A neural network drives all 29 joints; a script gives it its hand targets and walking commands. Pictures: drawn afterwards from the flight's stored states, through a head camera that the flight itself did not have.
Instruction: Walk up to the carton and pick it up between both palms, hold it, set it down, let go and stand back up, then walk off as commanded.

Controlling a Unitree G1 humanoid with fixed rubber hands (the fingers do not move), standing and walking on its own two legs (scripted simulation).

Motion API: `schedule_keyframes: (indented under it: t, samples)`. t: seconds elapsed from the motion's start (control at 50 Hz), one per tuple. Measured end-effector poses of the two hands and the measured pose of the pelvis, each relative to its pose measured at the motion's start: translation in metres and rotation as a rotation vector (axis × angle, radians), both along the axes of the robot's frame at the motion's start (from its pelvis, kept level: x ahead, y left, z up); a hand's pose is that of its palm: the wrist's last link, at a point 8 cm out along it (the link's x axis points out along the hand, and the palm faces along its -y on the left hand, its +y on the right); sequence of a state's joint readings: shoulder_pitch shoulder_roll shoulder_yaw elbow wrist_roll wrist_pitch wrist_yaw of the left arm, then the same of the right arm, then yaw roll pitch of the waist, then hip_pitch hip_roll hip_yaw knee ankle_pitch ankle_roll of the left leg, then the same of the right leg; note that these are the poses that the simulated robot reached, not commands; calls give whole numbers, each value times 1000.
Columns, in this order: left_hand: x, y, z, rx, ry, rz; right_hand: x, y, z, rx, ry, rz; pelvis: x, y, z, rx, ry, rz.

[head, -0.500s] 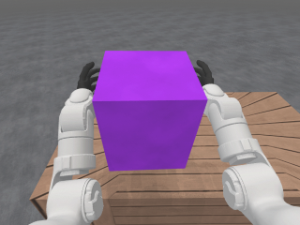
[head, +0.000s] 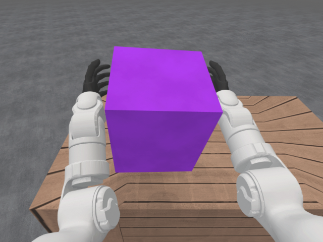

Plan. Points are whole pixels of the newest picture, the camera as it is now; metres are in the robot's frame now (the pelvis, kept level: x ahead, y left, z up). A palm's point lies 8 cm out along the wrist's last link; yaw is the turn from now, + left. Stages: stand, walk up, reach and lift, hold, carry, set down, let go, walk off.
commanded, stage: set down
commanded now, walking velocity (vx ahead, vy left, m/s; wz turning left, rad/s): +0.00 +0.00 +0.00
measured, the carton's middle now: (156, 114) +0.39 +0.02 +0.17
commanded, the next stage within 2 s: none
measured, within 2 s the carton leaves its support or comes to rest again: neither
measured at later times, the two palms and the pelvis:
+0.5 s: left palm (98, 106) +0.39 +0.16 +0.20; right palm (216, 108) +0.40 -0.14 +0.18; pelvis +0.00 +0.00 +0.00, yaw +0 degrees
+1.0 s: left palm (99, 115) +0.39 +0.16 +0.17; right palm (212, 113) +0.42 -0.14 +0.15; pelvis +0.01 +0.00 +0.00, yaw +0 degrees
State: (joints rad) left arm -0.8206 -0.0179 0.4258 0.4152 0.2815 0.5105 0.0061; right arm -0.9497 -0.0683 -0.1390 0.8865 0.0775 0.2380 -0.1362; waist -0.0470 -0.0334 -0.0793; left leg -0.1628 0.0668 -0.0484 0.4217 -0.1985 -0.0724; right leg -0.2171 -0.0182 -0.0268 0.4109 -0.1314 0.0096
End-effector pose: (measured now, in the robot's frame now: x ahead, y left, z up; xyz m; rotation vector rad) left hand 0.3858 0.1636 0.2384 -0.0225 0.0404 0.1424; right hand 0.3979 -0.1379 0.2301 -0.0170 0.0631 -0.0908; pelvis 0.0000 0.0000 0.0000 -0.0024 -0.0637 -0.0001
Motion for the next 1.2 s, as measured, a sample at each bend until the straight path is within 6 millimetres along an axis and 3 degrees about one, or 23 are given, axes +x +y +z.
schedule_keyframes:
  t: [0.16, 0.32, 0.58, 0.72, 0.9, 1.2]
  samples:
    - [9, -5, -20, -17, 17, -10, 4, -5, -30, -3, 14, -12, 0, 0, 0, 0, -3, 0]
    - [10, -10, -33, -9, 28, -7, 4, -9, -47, 36, 24, -15, 2, 0, 0, 0, 0, 0]
    - [3, -2, -41, 0, 40, 25, 6, -1, -52, 27, 33, 18, 2, 0, 0, 0, -1, 0]
    - [4, -2, -57, -3, 81, 34, 8, -1, -68, -2, 72, 31, 2, 0, 0, 0, 0, 0]
    - [6, -4, -60, 7, 66, 51, 14, -3, -70, -1, 55, 48, 6, 0, 0, 0, 7, 1]
    - [10, -4, -82, 22, 108, 80, 25, -2, -92, 15, 95, 77, 15, -1, 1, 1, 24, 2]
